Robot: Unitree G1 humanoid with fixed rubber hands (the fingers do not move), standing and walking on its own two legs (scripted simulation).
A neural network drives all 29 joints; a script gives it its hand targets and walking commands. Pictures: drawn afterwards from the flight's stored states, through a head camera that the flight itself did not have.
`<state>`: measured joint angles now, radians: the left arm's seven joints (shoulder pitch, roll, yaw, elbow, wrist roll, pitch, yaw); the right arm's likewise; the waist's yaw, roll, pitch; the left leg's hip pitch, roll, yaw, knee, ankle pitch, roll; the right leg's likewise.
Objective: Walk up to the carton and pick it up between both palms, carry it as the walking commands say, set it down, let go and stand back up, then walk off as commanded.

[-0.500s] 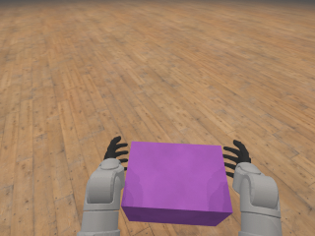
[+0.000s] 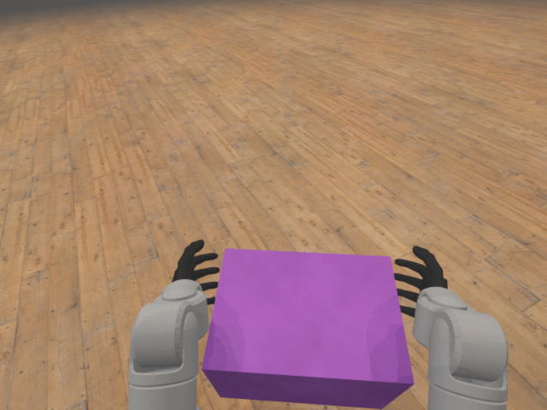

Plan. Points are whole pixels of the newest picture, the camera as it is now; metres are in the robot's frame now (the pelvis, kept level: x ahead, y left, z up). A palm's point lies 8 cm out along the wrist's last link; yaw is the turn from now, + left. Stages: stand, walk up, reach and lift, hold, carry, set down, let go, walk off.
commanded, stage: carry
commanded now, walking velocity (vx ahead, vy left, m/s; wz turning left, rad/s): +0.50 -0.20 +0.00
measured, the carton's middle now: (303, 328) +0.25 -0.02 +0.03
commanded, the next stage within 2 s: none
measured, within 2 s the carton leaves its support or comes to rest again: neither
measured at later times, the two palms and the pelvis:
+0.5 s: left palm (245, 193) +0.48 +0.07 +0.11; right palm (414, 192) +0.47 -0.25 +0.10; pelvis +0.23 -0.08 +0.01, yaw +0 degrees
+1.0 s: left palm (278, 152) +0.68 +0.00 +0.08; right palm (407, 150) +0.69 -0.31 +0.06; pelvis +0.44 -0.16 -0.02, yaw +4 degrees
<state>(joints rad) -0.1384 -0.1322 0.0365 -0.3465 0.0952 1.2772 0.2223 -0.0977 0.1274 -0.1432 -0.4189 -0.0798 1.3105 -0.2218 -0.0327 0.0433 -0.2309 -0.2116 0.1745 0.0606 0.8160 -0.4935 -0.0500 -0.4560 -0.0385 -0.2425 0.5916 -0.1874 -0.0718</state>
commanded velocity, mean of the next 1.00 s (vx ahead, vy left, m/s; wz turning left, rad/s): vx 0.10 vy -0.04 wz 0.00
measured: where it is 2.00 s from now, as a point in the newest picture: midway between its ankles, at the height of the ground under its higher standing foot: (341, 282)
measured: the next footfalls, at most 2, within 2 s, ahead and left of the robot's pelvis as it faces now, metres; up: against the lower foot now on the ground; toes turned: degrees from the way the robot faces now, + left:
left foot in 0.28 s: +0.25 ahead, +0.04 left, +0.00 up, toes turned +13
right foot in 0.50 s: +0.27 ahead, -0.17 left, +0.00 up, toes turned -8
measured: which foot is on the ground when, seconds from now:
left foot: up 0.00-0.26, down 0.28-0.54, up 0.56-0.70, down 0.72-0.94, up 0.96-1.00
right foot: down 0.00-0.36, up 0.38-0.48, down 0.50-0.82, up 0.84-0.90, down 0.92-1.00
